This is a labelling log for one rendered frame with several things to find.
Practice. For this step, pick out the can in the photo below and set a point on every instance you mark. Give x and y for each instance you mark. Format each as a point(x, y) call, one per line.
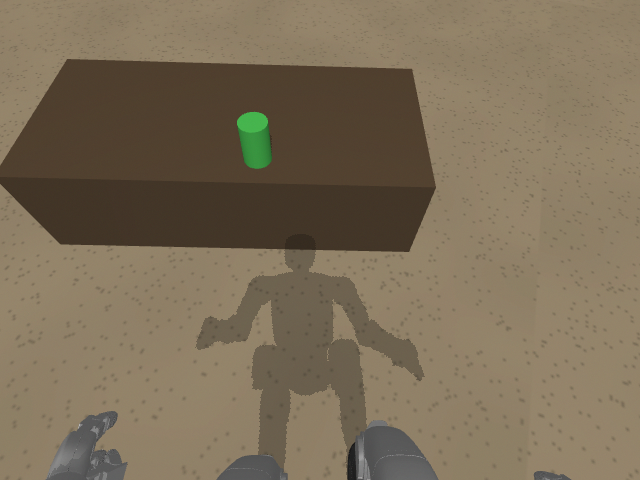
point(254, 136)

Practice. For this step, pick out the left robot hand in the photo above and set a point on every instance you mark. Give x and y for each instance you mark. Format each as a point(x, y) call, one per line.
point(76, 453)

